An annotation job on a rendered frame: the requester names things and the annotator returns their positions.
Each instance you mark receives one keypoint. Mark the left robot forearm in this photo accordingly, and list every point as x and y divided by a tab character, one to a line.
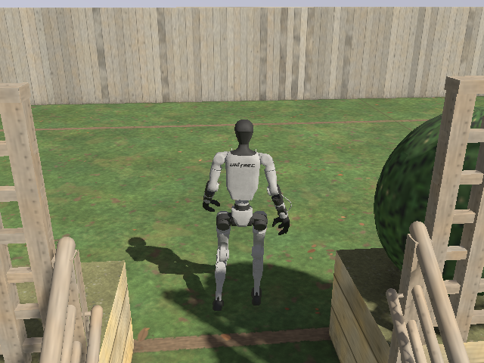
208	195

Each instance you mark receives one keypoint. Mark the right robot forearm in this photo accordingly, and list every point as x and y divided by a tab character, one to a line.
279	204

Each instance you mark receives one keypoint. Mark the left robot hand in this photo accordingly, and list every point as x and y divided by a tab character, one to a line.
206	205

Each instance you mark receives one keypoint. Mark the robot left thigh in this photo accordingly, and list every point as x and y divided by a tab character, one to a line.
223	227

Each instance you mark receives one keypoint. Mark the robot left upper arm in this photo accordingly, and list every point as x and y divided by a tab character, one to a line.
215	171

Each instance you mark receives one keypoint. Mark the right robot hand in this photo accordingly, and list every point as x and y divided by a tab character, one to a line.
285	223

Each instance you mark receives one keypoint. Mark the robot right upper arm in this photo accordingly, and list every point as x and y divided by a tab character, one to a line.
270	173

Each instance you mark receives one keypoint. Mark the robot head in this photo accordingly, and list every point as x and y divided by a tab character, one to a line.
244	131

